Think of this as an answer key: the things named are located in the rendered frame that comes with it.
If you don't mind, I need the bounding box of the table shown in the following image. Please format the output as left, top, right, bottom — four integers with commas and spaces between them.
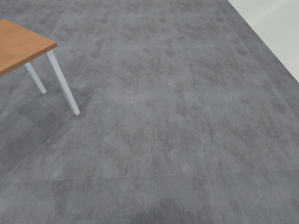
0, 19, 80, 115

